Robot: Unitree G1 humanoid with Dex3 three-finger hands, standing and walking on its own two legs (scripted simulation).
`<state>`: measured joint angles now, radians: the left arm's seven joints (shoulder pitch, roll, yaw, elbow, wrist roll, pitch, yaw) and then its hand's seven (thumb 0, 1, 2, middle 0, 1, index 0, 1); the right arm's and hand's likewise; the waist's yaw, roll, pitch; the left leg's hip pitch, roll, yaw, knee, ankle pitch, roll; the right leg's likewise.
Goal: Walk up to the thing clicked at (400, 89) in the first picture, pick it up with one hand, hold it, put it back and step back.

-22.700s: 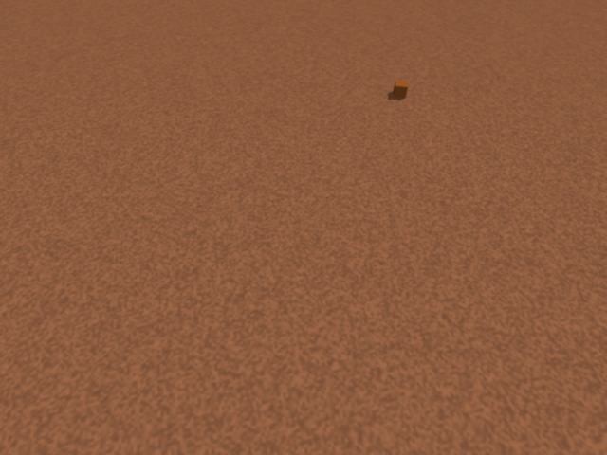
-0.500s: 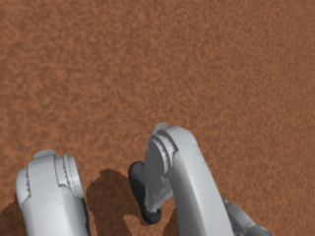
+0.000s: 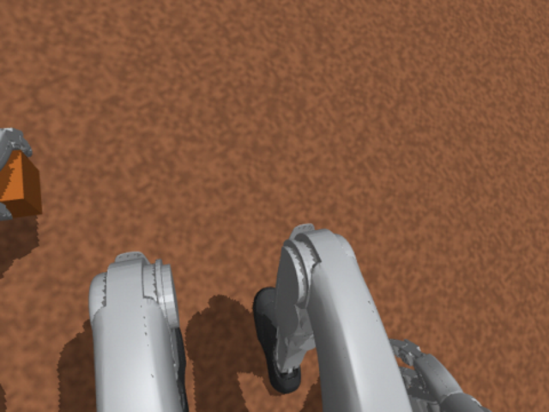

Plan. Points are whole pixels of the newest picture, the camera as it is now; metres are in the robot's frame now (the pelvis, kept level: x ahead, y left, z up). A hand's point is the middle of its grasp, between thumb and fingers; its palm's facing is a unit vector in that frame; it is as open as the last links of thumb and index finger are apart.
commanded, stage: lift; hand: left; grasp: from above
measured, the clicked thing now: (2, 186) +0.43 +0.33 -0.21
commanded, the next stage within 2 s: hold in 1.76 s
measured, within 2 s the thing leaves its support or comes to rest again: neither
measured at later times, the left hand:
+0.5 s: hand out of the picture +0.41 +0.34 -0.08, palm faces -0.49 -0.08 -0.87, open 10.1 cm
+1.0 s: hand out of the picture +0.35 +0.31 +0.13, palm faces -0.44 -0.12 -0.89, open 10.1 cm
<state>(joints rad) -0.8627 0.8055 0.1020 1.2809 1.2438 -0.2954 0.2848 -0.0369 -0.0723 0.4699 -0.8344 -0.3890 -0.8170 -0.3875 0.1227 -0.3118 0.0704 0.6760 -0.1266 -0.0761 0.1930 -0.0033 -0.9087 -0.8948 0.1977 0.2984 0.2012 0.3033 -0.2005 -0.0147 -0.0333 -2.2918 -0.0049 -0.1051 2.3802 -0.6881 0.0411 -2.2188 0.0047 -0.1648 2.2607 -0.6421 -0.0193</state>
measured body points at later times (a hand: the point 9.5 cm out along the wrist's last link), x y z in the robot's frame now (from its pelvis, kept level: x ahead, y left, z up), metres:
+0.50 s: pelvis +0.00 +0.01 +0.06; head +0.22 +0.08 +0.45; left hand +0.43 +0.34 -0.03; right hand +0.09 -0.26 -0.05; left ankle +0.08 +0.11 -0.31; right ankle +0.11 -0.11 -0.31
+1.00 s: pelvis +0.01 +0.01 +0.22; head +0.15 +0.05 +0.64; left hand +0.37 +0.31 +0.18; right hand +0.16 -0.25 +0.10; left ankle +0.07 +0.11 -0.31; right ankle +0.11 -0.11 -0.31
